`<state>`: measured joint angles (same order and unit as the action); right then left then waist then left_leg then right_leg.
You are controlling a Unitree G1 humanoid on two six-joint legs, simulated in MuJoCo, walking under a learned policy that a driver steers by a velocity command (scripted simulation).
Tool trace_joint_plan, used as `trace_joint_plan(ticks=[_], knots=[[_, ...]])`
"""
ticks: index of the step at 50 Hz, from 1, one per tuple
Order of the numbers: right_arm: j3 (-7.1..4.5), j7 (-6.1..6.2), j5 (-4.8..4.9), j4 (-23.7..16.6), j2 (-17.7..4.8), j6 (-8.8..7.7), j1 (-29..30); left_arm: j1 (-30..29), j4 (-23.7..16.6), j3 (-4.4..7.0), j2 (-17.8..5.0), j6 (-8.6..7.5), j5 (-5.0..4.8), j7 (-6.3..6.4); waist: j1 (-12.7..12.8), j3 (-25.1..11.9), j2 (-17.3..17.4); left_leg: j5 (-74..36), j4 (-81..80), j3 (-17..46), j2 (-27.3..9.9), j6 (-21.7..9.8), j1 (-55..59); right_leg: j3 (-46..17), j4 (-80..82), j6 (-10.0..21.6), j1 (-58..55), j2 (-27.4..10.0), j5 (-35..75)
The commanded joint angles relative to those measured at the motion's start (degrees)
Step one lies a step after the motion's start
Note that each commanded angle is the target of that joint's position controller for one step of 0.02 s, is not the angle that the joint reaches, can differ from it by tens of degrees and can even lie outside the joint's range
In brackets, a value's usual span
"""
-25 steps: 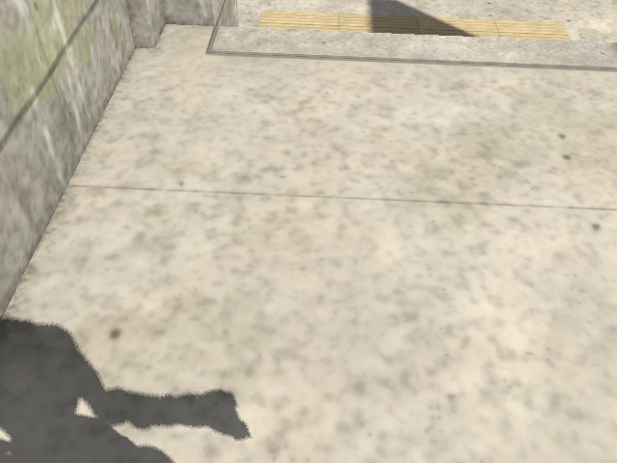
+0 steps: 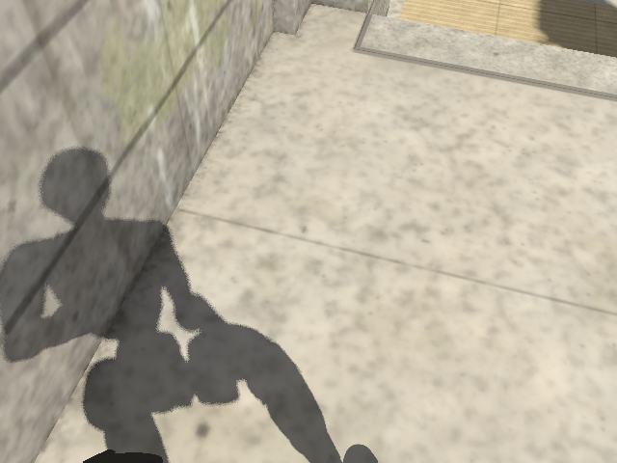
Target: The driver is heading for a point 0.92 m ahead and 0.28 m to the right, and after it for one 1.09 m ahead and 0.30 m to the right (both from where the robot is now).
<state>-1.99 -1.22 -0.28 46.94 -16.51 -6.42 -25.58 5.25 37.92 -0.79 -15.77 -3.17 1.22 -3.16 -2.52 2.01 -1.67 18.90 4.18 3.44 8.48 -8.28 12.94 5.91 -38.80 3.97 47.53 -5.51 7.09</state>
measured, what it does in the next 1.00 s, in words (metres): walks ahead, turning right: right foot, then left foot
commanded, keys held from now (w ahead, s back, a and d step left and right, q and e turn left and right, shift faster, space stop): w+e+shift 0.86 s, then w+q+shift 0.04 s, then shift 0.10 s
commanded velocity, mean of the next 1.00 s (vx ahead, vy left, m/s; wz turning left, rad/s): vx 0.97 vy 0.00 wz -0.78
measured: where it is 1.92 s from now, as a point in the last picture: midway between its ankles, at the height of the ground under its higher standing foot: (455, 190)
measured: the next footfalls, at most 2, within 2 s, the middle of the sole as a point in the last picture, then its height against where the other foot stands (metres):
right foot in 0.12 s outside the picture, level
left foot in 0.54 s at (290, 307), level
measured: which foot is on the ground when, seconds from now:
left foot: down 0.00-0.12, up 0.14-0.52, down 0.54-0.96, up 0.98-1.00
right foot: up 0.00-0.10, down 0.12-0.54, up 0.56-0.94, down 0.96-1.00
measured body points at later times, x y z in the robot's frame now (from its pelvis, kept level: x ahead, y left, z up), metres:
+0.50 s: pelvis +0.53 -0.04 +0.00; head +0.56 -0.06 +0.45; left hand +0.56 +0.26 -0.11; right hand +0.75 -0.30 -0.03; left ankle +0.78 +0.05 -0.70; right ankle +0.31 -0.05 -0.72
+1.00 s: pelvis +0.95 -0.26 -0.02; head +0.96 -0.27 +0.43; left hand +1.27 -0.29 -0.09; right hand +0.71 -0.37 -0.16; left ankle +0.83 +0.02 -0.63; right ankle +1.00 -0.36 -0.73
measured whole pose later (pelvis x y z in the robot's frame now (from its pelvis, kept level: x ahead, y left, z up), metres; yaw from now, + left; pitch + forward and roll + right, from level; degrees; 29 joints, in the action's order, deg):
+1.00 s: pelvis +0.95 -0.26 -0.02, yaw -50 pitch +1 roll +1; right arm -0.8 1.1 0.3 53.6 -13.2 -4.9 -29.6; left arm 0.4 38.8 0.8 -15.2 -2.6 3.1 -2.7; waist -2.5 2.0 -1.2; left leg 23.1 56.4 -10.4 -3.9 1.5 3.2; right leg 6.1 -39.7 10.3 30.3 5.8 -9.7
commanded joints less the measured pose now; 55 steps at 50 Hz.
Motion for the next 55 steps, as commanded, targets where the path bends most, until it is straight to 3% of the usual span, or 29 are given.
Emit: trace_joint_plan(ticks=[1,3,5,6,7,8,9,10,11,14,17,22,25,26,27,28,29,31,32,35,42,44,46,48,49,50,51,53,55], knots=[[-2.39,1.43,-0.7,-1.1,-10.7,-1.19,0.1,-2.2,-1.4,1.34,-4.8,-0.96,-1.08,-0.29,2.3,0.6,6.1,-66.9,-0.2,-7.2,-13.7,5.0,-7.9,3.2,4.7,2.6,-18.6,7.7,4.8],[-3.06,2.75,-2.52,-1.8,-12.1,-0.11,3.5,8.7,2.7,2.8,-8.4,-0.25,-1.04,0.18,8.7,-5.8,9.5,-87.3,13.7,-9.3,-16.4,7.2,-2.7,4.4,2.3,4.0,-27.5,12.7,-1.6],[-3.89,3.86,-3.86,-3.8,-13.8,1.95,11.5,33.0,10.5,5.17,-12.5,0.49,-1.34,1.18,21.3,-12.2,8.2,-92.3,47.7,-10.3,-16.4,7.8,-9.3,1.2,4.0,6.9,-47.0,12.7,-7.5],[-3.32,3.51,-3.74,-4.9,-11.3,1.78,16.9,40.7,13.2,6.55,-14.2,1.0,-1.44,1.96,24.8,-10.6,0.9,-55.0,77.0,-10.9,-8.1,7.4,-22.8,-6.2,5.4,10.0,-55.7,8.9,-14.4],[-0.16,1.8,-1.34,-9.9,0.9,0.51,9.5,31.5,12.2,6.87,-16.1,1.45,0.65,2.18,8.9,-11.6,-22.4,12.1,100.5,-3.3,1.9,11.3,-57.4,-37.4,4.1,21.0,-72.7,-4.2,-10.8],[1.18,1.76,-0.59,-11.7,-1.8,-0.84,7.5,23.7,8.5,7.15,-14.2,1.56,0.55,2.04,8.3,-19.7,-12.7,7.2,99.4,5.6,-1.5,9.2,-62.8,-57.1,19.8,25.5,-73.8,-9.6,-28.5],[0.97,1.42,-1.84,-10.9,-6.0,-1.58,11.5,21.0,7.8,6.83,-11.0,1.23,-0.33,2.48,7.5,-12.3,0.2,0.0,92.0,6.4,-5.2,7.5,-60.3,-55.1,25.7,22.1,-62.6,-8.5,-36.2],[1.06,1.06,-2.61,-11.3,-6.9,-1.85,14.0,19.8,8.7,6.13,-8.1,0.98,-0.48,2.4,4.6,-5.9,8.1,-3.1,84.0,5.1,-7.9,6.4,-56.3,-49.1,27.3,18.7,-50.5,-6.2,-35.0],[1.48,1.2,-3.61,-12.1,-6.1,-1.01,16.3,19.5,9.4,5.57,-7.3,0.43,-0.68,2.65,2.8,-1.1,9.9,-1.7,79.7,4.6,-9.6,7.0,-53.6,-43.4,27.2,16.6,-41.2,-3.2,-29.4],[3.21,0.73,-4.86,-14.2,-3.3,2.77,17.7,18.4,9.6,5.22,-8.5,-1.7,-0.99,2.51,-0.7,4.4,6.3,-0.2,65.4,0.7,-13.1,9.5,-47.7,-32.3,29.8,15.6,-23.7,3.9,-22.5],[4.22,-0.03,-2.96,-18.5,-2.1,2.27,29.0,19.8,9.4,5.99,-9.1,-2.23,-1.4,2.52,3.7,6.3,2.9,-15.6,45.2,-2.9,-13.4,11.5,-42.4,-27.9,32.4,13.3,-19.8,7.1,-11.0],[4.05,0.29,-1.61,-20.1,-1.9,1.63,34.2,24.8,10.6,7.36,-10.9,-1.65,-1.88,2.46,9.5,1.2,-1.2,-25.8,27.9,-3.9,-8.8,9.8,-38.8,-28.7,25.4,8.3,-37.3,6.0,9.9],[1.62,1.54,-1.5,-16.8,-7.4,0.8,22.7,21.7,9.8,8.36,-14.8,-1.67,-1.18,3.01,3.1,-7.5,-1.5,-16.5,22.9,-2.0,-5.6,8.1,-22.2,-29.6,6.9,4.7,-42.8,5.9,26.3],[0.26,2.7,-1.37,-13.5,-10.3,0.31,11.5,16.4,8.8,8.66,-16.3,-1.94,-0.56,2.76,-3.9,-11.8,-2.4,-13.2,24.0,0.1,-8.5,6.9,-10.6,-28.9,-5.2,3.8,-37.6,7.4,23.6],[-1.75,4.05,-2.6,-11.3,-15.1,0.1,-1.7,15.2,7.1,7.23,-10.4,-2.83,-0.48,2.68,-8.5,-20.0,2.7,4.3,26.0,9.8,-19.3,5.1,3.2,-25.1,-22.1,3.8,-29.8,9.4,7.0],[-2.5,3.85,-3.76,-11.3,-17.0,0.68,0.0,21.2,4.6,4.98,-2.5,-2.6,-3.66,2.75,-2.8,-30.9,24.0,16.9,17.4,40.3,-36.7,-1.1,18.9,-17.6,-39.9,1.7,-12.1,15.8,-36.1],[-3.26,3.52,-2.93,-11.6,-13.9,1.6,5.0,18.9,5.1,4.98,-7.5,-1.59,-2.05,3.44,-2.3,-24.8,18.0,29.9,13.4,43.4,-34.4,-1.2,11.0,-13.6,-42.7,2.6,-5.0,9.6,-30.4],[-1.67,3.02,-3.22,-10.1,-6.5,1.81,9.0,9.5,4.7,5.69,-8.7,-0.77,-0.19,2.44,-2.5,-9.3,5.6,14.8,11.9,25.5,-28.5,0.1,-4.4,-11.1,-37.7,2.0,-3.5,5.4,-23.5],[-1.46,3.06,-3.25,-7.9,-5.8,1.49,7.2,6.3,3.4,5.49,-7.4,-0.4,0.73,1.57,-2.1,-6.5,5.3,7.5,11.2,19.4,-26.4,0.8,-7.8,-11.3,-35.8,2.2,-3.4,3.7,-23.2],[-0.66,2.52,-1.92,-2.9,-1.7,0.23,4.2,3.9,0.5,4.25,-3.3,1.5,0.62,0.02,0.6,-2.7,7.3,-4.5,9.5,9.5,-25.0,2.8,-10.8,-10.6,-35.0,2.2,-0.1,1.5,-22.8],[-1.02,1.94,-1.15,1.1,-4.5,-2.03,6.2,-7.0,-7.4,2.36,-2.7,2.05,0.58,-2.3,5.6,6.0,4.0,-36.7,2.4,-17.3,-19.9,7.4,-24.7,0.0,-15.1,4.6,-11.3,3.1,-6.1],[-1.26,1.9,-0.58,2.1,-7.1,-2.05,1.3,-5.8,-5.8,2.38,-2.8,2.15,1.08,-2.21,5.7,3.3,4.5,-66.0,7.3,-18.8,-20.3,7.5,-24.2,5.6,-11.6,6.8,-24.1,8.8,-5.1],[-1.96,2.59,-0.18,2.5,-11.9,-1.16,0.6,4.0,-1.7,3.21,-5.1,1.72,1.89,-0.89,11.6,-1.1,7.2,-82.4,21.3,-17.3,-22.6,6.5,-20.7,4.2,-8.2,8.3,-35.1,13.0,-10.8],[-2.16,2.98,0.7,1.8,-13.2,0.18,3.3,20.5,6.2,4.66,-7.6,0.75,2.17,0.92,18.6,-5.6,6.1,-67.6,51.0,-17.6,-19.6,6.5,-23.9,-2.9,11.4,10.3,-53.3,11.3,-1.4],[-1.3,2.86,-0.12,1.7,-6.9,0.64,-0.1,15.8,6.8,5.69,-11.0,0.83,1.51,2.06,11.0,-6.7,-7.4,5.7,76.2,-17.1,-9.0,8.3,-40.1,-14.5,6.2,10.2,-65.1,1.1,25.7],[0.54,2.68,3.35,-2.3,-2.8,0.72,-10.1,16.8,5.1,6.68,-15.7,0.78,2.79,2.19,6.0,-25.5,-9.4,16.3,92.5,-3.6,-9.8,8.9,-51.8,-36.1,-1.1,23.2,-82.6,-17.9,57.8],[-0.55,3.04,2.7,-3.7,-8.3,0.71,-0.9,19.6,4.5,7.13,-14.2,1.22,0.81,3.05,10.8,-27.7,1.4,8.8,91.3,-0.2,-10.6,9.1,-52.1,-37.5,6.2,22.5,-75.5,-15.6,45.6],[0.24,2.83,0.62,-4.6,-5.3,1.05,3.8,11.7,7.0,5.42,-8.9,0.48,-0.05,3.92,4.1,-7.1,5.2,5.7,77.1,-0.6,-14.4,8.8,-53.7,-29.9,15.4,18.0,-52.9,-10.7,26.9],[0.24,2.57,-1.92,-2.9,-3.9,3.54,1.5,10.1,7.8,4.15,-6.2,-0.6,0.01,3.83,0.7,-1.9,7.3,4.8,70.9,-1.0,-14.8,9.0,-44.7,-23.5,20.7,15.9,-38.2,-8.6,30.6]])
